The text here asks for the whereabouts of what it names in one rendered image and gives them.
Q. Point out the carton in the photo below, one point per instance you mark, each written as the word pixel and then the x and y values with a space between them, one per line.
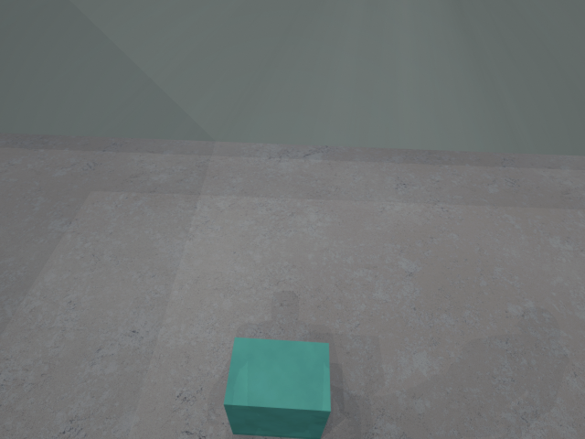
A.
pixel 278 388

